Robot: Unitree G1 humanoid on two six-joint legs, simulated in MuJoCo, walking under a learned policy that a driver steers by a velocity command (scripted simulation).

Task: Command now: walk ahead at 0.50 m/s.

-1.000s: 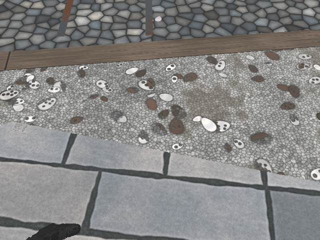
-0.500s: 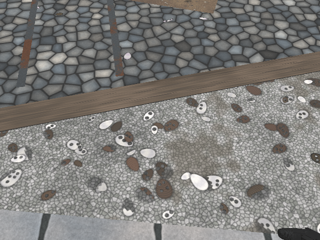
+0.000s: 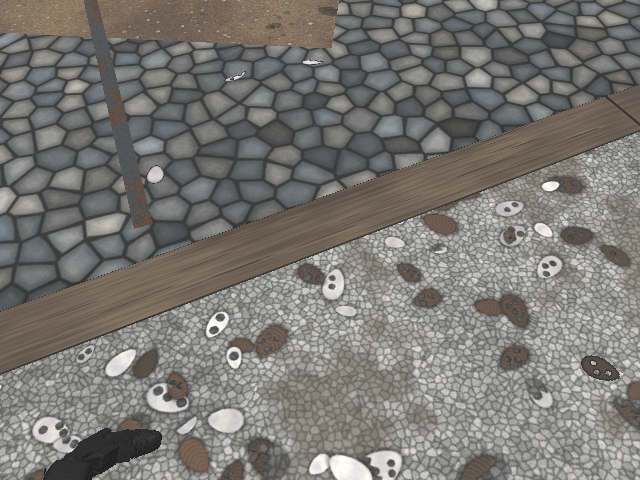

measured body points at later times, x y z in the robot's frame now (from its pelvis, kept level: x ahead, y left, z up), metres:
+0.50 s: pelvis +0.27 +0.03 -0.01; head +0.31 +0.04 +0.44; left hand +0.22 +0.31 -0.14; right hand +0.53 -0.15 -0.09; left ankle +0.38 +0.15 -0.72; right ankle +0.11 -0.10 -0.72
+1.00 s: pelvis +0.56 +0.09 +0.00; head +0.58 +0.10 +0.45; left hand +0.65 +0.40 -0.08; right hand +0.72 -0.15 -0.12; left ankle +0.38 +0.15 -0.72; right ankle +0.71 +0.04 -0.73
